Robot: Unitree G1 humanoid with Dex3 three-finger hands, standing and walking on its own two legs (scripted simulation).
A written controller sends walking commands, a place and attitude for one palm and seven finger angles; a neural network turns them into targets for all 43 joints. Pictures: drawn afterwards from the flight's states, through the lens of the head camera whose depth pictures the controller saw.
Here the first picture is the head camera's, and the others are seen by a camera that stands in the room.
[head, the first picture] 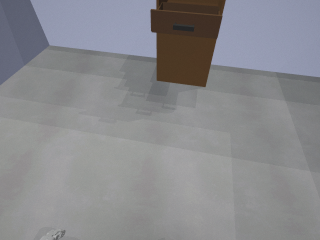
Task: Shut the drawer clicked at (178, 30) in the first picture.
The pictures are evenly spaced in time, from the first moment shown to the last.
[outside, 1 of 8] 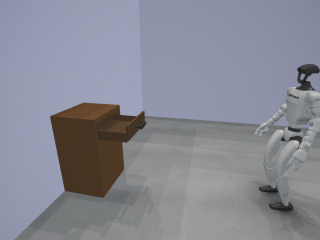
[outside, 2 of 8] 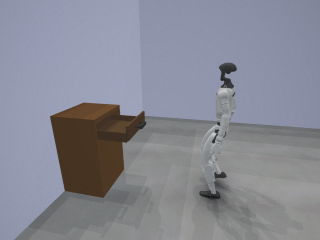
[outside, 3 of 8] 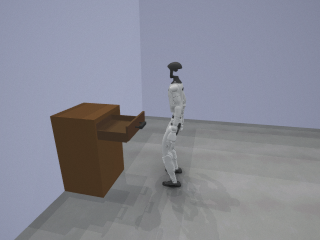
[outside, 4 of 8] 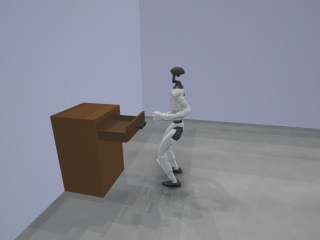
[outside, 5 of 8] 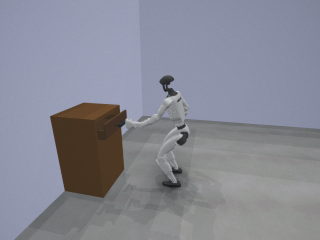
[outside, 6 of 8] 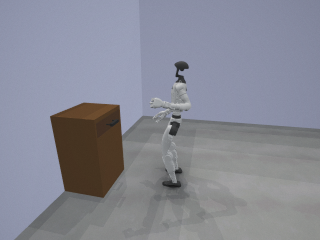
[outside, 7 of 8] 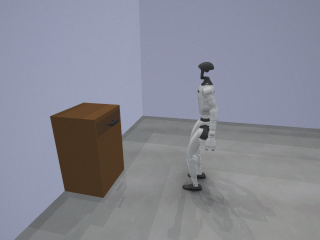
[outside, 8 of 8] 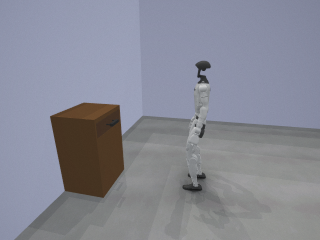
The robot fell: no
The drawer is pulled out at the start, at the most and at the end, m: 0.30 0.30 0.00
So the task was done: yes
